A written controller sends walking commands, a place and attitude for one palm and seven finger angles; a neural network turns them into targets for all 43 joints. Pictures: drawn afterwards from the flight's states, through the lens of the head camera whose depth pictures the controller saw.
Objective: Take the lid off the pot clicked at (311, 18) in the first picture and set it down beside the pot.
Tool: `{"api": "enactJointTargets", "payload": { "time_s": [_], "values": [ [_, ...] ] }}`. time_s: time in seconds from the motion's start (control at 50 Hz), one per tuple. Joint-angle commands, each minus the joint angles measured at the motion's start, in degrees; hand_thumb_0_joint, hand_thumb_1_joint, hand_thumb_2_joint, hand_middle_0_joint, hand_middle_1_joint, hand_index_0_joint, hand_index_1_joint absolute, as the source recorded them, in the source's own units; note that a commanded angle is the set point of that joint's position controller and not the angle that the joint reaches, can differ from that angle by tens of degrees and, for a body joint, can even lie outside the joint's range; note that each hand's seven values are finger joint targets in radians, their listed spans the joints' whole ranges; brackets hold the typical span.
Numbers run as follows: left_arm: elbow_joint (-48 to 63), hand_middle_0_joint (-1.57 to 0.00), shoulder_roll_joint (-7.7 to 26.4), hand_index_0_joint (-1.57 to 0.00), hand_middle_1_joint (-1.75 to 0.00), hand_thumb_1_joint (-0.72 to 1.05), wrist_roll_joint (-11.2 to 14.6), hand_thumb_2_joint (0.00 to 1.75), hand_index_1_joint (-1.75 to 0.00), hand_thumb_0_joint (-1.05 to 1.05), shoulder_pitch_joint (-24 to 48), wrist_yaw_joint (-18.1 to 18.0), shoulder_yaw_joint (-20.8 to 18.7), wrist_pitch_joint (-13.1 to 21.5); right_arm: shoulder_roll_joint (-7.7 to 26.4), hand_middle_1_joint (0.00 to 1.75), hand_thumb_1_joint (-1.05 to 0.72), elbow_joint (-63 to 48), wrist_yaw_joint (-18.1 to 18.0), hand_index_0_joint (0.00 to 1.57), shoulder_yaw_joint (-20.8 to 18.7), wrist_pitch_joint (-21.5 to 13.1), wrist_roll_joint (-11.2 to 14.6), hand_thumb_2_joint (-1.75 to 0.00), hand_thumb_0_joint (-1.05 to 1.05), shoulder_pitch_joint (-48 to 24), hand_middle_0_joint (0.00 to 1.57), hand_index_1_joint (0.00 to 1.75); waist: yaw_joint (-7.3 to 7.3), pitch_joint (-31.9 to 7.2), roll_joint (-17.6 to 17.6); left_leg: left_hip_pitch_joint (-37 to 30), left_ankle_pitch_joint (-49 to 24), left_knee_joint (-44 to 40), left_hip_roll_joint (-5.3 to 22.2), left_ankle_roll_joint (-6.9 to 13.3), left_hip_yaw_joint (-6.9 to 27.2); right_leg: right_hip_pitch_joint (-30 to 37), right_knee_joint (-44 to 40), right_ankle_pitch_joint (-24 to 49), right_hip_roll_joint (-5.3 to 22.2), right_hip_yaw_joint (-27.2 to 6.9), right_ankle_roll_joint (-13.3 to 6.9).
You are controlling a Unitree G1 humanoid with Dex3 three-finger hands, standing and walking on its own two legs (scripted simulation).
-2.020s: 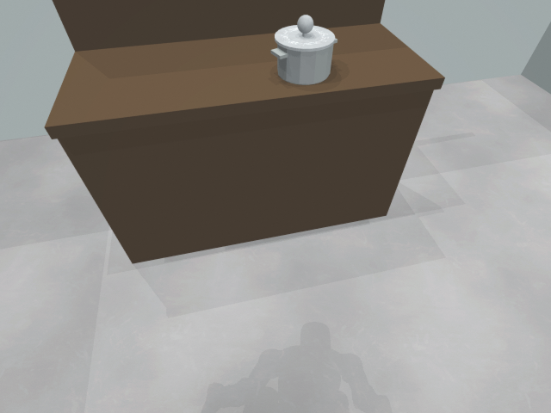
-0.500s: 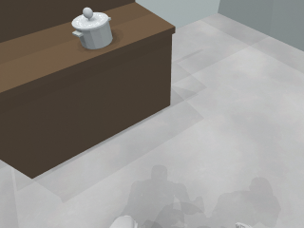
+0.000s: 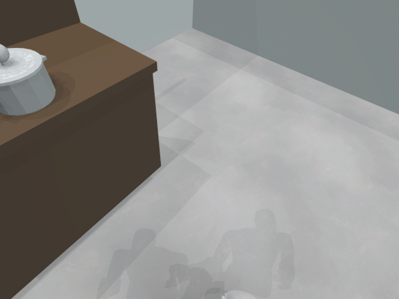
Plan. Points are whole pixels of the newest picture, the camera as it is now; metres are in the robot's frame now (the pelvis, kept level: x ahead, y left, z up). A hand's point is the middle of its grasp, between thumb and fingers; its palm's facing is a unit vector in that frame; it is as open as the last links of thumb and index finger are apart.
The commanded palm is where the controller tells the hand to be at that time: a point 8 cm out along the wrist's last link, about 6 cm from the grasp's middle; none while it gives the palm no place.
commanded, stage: walk to a spot facing it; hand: left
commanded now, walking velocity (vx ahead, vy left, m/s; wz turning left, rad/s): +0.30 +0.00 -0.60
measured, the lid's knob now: out of the picture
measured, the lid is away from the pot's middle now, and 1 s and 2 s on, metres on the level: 0.00 0.00 0.00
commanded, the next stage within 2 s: turn to face it in 0.56 s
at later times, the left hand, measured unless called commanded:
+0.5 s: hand (177, 208) +0.37 +0.09 -0.16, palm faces -0.33 -0.92 -0.23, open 7.3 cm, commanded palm none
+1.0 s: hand (168, 190) +0.44 +0.13 -0.19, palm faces -0.27 -0.95 -0.18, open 7.4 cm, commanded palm none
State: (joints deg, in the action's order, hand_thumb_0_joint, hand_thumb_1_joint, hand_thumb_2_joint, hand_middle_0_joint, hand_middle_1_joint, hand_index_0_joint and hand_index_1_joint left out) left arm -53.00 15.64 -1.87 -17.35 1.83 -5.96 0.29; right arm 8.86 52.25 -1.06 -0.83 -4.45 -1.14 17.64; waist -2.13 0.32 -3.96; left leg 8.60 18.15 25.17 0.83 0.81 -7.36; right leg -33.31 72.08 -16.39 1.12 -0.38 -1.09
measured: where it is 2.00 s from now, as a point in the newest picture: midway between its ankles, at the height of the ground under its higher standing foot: (213, 278)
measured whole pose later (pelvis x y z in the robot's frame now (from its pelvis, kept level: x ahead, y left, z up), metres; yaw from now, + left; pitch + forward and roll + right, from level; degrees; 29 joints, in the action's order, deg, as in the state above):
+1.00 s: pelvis +0.38 -0.04 +0.00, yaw -22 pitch -2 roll +0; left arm -59.5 10.5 -0.9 -19.0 -2.0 -2.2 -0.2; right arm 8.4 54.6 -1.1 0.8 -0.7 -0.8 10.4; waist -2.3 1.6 -3.0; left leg 14.1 13.6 29.5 -2.4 3.7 -2.2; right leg -19.1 57.6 -28.9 -0.6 -0.9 2.5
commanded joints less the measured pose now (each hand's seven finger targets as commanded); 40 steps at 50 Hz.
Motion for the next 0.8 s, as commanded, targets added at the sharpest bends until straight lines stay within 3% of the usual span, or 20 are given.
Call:
{"api": "enactJointTargets", "payload": {
  "time_s": [0.0, 0.1, 0.14, 0.16, 0.18, 0.2, 0.22, 0.24, 0.26, 0.28, 0.3, 0.34, 0.36, 0.4, 0.44, 0.48, 0.54, 0.62, 0.72, 0.78],
  "values": [
    [5.4, -0.2, -2.4, -0.2, -0.3, 0.9, 0.0, 0.9, -0.3, 0.0, 2.6, 1.3, 1.6, 0.0, 7.8, 0.3, -0.9, -0.7, -0.5, 0.2, -1.9, -2.2, 0.4, -0.9, 0.0, 6.5, 0.2, 0.3, 0.81, 2.8, 10.2, -7.2, -35.7, -10.6, 15.1, 5.0, 4.5, -11.6, -5.9, 6.1, 3.4, 1.8, 0.8],
    [8.3, -0.2, -3.4, -0.2, -0.3, 0.9, 0.4, 0.9, -0.3, 0.0, 14.1, 2.1, 2.7, 0.1, 8.8, 0.3, -0.9, 1.3, -0.4, 0.2, -1.9, -1.6, 0.0, -0.9, 0.0, 10.1, 0.2, 0.3, 3.91, 6.3, 11.2, -7.7, -39.8, -10.6, 14.3, 4.1, -3.3, -5.9, -26.5, 10.5, 1.8, 7.9, -0.2],
    [8.0, -0.2, -3.0, -0.2, -0.3, 0.9, 0.5, 0.9, -0.3, 0.0, 15.0, 2.0, 2.7, 0.2, 10.0, 0.3, -0.9, 2.1, -0.5, 0.2, -2.2, -1.1, 0.0, -0.9, 0.0, 11.6, 0.2, 0.3, 4.07, 5.8, 10.9, -9.7, -50.3, -7.5, 15.0, 4.0, -5.0, -1.6, -30.6, 9.1, -0.8, 10.5, -1.8],
    [7.6, -0.2, -2.3, -0.2, -0.3, 0.9, 0.4, 0.9, -0.3, 0.0, 14.1, 1.8, 2.6, 0.3, 10.6, 0.3, -0.9, 2.5, -0.5, 0.2, -2.4, -0.9, -0.1, -0.9, 0.0, 12.3, 0.2, 0.3, 3.59, 4.5, 11.0, -10.4, -57.0, -4.4, 15.7, 3.6, -5.6, 1.5, -30.8, 7.7, -2.1, 11.8, -2.6],
    [6.8, -0.2, -1.6, -0.2, -0.3, 0.9, 0.3, 0.9, -0.3, 0.0, 11.2, 1.6, 2.2, 0.4, 11.6, 0.3, -0.9, 2.4, -0.6, 0.2, -2.6, -0.8, -0.1, -0.9, 0.0, 11.2, 0.2, 0.3, 1.69, 2.6, 11.6, -11.2, -61.9, 0.5, 16.2, 3.3, -6.6, 5.2, -32.0, 6.9, -3.0, 12.0, -3.7],
    [5.4, -0.2, 0.0, -0.2, -0.3, 0.9, 0.1, 0.9, -0.3, 0.0, 6.7, 1.4, 1.6, 0.7, 12.6, 0.3, -0.9, 2.1, -0.6, 0.2, -2.8, -0.7, 0.0, -0.9, 0.0, 10.3, 0.2, 0.3, -0.45, -0.3, 11.4, -9.8, -63.3, 8.1, 16.2, 2.7, -7.5, 12.5, -33.7, 6.1, -4.0, 12.0, -4.7],
    [3.3, -0.2, 2.3, -0.2, -0.3, 0.9, 0.0, 0.9, -0.3, 0.0, -0.7, 1.1, 0.8, 1.4, 13.3, 0.3, -0.9, 1.4, -0.4, 0.2, -2.8, -0.6, 0.2, -0.9, 0.0, 9.1, 0.2, 0.3, -4.29, -5.1, 10.7, -4.8, -57.5, 20.2, 15.1, 1.3, -7.6, 25.6, -38.1, 7.6, -4.6, 11.3, -5.9],
    [1.7, -0.2, 7.7, -0.2, -0.3, 0.9, -0.2, 0.9, -0.3, 0.0, -7.4, 0.5, -0.4, 2.1, 11.6, 0.3, -0.9, 0.7, 0.3, 0.2, -2.3, -0.4, 1.1, -0.9, 0.0, 10.3, 0.2, 0.3, -7.27, -12.5, 3.8, 10.5, -32.9, 39.4, 12.0, -1.1, -8.4, 45.2, -40.2, 10.9, 4.9, -1.2, -10.9],
    [1.9, -0.2, 13.3, -0.2, -0.3, 0.9, 0.8, 0.9, -0.3, 0.0, -10.5, -0.5, -1.4, 2.3, 7.9, 0.3, -0.9, -1.0, 0.2, 0.2, -1.9, -0.4, 1.7, -0.9, 0.0, 12.7, 0.2, 0.3, -5.89, -21.1, -6.8, 26.1, 14.2, 63.3, 2.0, -4.2, -3.7, 54.6, -45.4, 21.3, 23.4, -35.2, -18.8],
    [2.3, -0.2, 13.8, -0.2, -0.3, 0.9, 2.0, 0.9, -0.3, 0.0, -8.6, -1.2, -2.0, 1.6, 9.6, 0.3, -0.9, -2.2, -0.3, 0.2, -2.3, -0.4, 1.5, -0.9, 0.0, 6.8, 0.2, 0.3, -5.81, -18.3, 0.8, 29.1, 12.4, 64.6, 4.6, -2.0, 6.4, 49.8, -50.1, 15.8, 22.7, -33.9, -19.5],
    [2.8, -0.2, 12.5, -0.2, -0.3, 0.9, 2.3, 0.9, -0.3, 0.0, -3.4, -1.5, -1.4, 0.9, 8.3, 0.3, -0.9, -2.7, -0.2, 0.2, -2.3, -0.3, 1.1, -0.9, 0.0, 4.8, 0.2, 0.3, -3.21, -6.7, 2.3, 30.7, 8.5, 62.6, 7.8, -1.8, 6.2, 38.0, -53.5, 9.4, 22.0, -29.3, -15.5],
    [4.9, -0.2, 8.0, -0.2, -0.3, 0.9, 2.0, 0.9, -0.3, 0.0, 4.0, -1.6, 0.5, 1.9, 8.9, 0.3, -0.9, -1.6, 0.2, 0.2, -2.3, 1.5, 0.2, -0.9, 0.0, 4.7, 0.2, 0.3, 1.78, -1.4, 3.6, 25.2, 0.7, 56.4, 9.8, -3.0, 7.8, 20.8, -56.6, 5.5, 15.5, -20.0, -6.8],
    [4.9, -0.2, 6.9, -0.2, -0.3, 0.9, 1.6, 0.9, -0.3, 0.0, 5.7, -1.9, 0.5, 2.3, 8.3, 0.3, -0.9, -0.9, 0.2, 0.2, -2.5, 2.2, -0.1, -0.9, 0.0, 6.2, 0.2, 0.3, 3.33, -0.5, 3.9, 22.2, 0.1, 52.8, 10.1, -3.3, 7.6, 16.7, -56.9, 8.3, 13.3, -16.2, -6.1],
    [4.8, -0.2, 6.2, -0.2, -0.3, 0.9, 1.1, 0.9, -0.3, 0.0, 5.1, -1.9, 0.6, 2.9, 7.1, 0.3, -0.9, -0.7, 0.1, 0.2, -2.3, 3.0, -0.2, -0.9, 0.0, 6.4, 0.2, 0.3, 4.38, 0.6, 2.3, 21.0, 0.1, 47.4, 9.5, -4.1, 6.7, 12.7, -56.9, 15.6, 11.1, -12.7, -9.6],
    [4.1, -0.2, 6.3, -0.2, -0.3, 0.9, 1.0, 0.9, -0.3, 0.0, 4.0, -1.8, 0.4, 3.0, 6.3, 0.3, -0.9, -1.6, 0.2, 0.2, -2.4, 3.4, -0.3, -0.9, 0.0, 4.7, 0.2, 0.3, 4.17, -0.4, 1.8, 21.4, -1.5, 42.3, 8.9, -5.0, 6.1, 12.9, -56.6, 16.4, 9.5, -11.7, -10.5],
    [3.3, -0.2, 6.1, -0.2, -0.3, 0.9, 1.1, 0.9, -0.3, 0.0, 1.7, -1.6, 0.2, 3.4, 5.9, 0.3, -0.9, -2.8, 0.5, 0.2, -2.5, 3.2, -0.2, -0.9, 0.0, 1.5, 0.2, 0.3, 3.2, -1.2, 0.5, 23.3, -4.3, 38.9, 8.2, -5.4, 6.2, 15.2, -56.0, 18.1, 8.2, -12.4, -9.4],
    [3.0, -0.2, 5.6, -0.2, -0.3, 0.9, 1.2, 0.9, -0.3, 0.0, -1.3, -1.5, -0.2, 3.4, 6.2, 0.3, -0.9, -5.0, 0.7, 0.2, -2.7, 2.9, -0.3, -0.9, 0.0, -4.6, 0.2, 0.3, 1.2, -1.3, -1.4, 28.1, -5.2, 35.3, 7.4, -5.7, 7.1, 20.7, -54.8, 18.9, 8.0, -15.5, -9.5],
    [2.3, -0.2, 5.7, -0.2, -0.3, 0.9, 1.2, 0.9, -0.3, 0.0, -5.3, -2.0, -0.3, 3.4, 6.0, 0.3, -0.9, -7.8, 0.8, 0.2, -2.7, 2.4, -0.1, -0.9, 0.0, -13.0, 0.2, 0.3, -1.4, -1.9, -2.2, 30.6, -2.0, 30.0, 5.1, -5.9, 7.2, 28.6, -51.2, 32.2, 8.6, -19.5, -10.4],
    [0.7, -0.2, 3.1, -0.2, -0.3, 0.9, 0.6, 0.9, -0.3, 0.0, -7.9, -3.5, 0.9, 3.1, 4.7, 0.3, -0.9, -6.9, 0.7, 0.2, -1.7, 2.4, 0.5, -0.9, 0.0, -14.7, 0.2, 0.3, -1.01, -4.3, -3.4, 25.2, -0.2, 23.0, 1.8, -4.0, 5.7, 35.1, -48.1, 48.1, 8.4, -17.2, -9.0],
    [-0.7, -0.2, 2.4, -0.2, -0.3, 0.9, 0.9, 0.9, -0.3, 0.0, -5.8, -4.2, 1.9, 3.1, 3.9, 0.3, -0.9, -3.4, 0.5, 0.2, -1.0, 2.0, 0.7, -0.9, 0.0, -9.4, 0.2, 0.3, 2.02, -4.5, -2.5, 11.0, -6.2, 8.5, -1.0, -2.6, 4.0, 32.4, -45.2, 50.1, 6.3, -12.4, -6.1]
  ]
}}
